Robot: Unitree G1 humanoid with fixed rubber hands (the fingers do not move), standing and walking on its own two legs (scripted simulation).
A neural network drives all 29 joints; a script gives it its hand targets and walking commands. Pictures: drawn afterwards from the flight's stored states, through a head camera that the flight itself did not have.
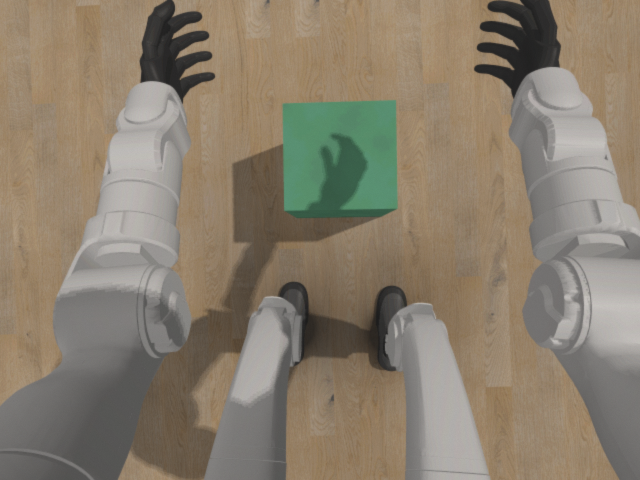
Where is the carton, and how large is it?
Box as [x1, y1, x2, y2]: [283, 100, 397, 217]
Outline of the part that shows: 395,100 283,103 284,210 296,217 381,216 397,208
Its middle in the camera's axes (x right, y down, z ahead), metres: +0.04 -0.15 +0.84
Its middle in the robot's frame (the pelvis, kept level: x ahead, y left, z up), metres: +0.50 +0.02 -0.52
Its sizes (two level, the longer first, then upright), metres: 0.210 0.200 0.250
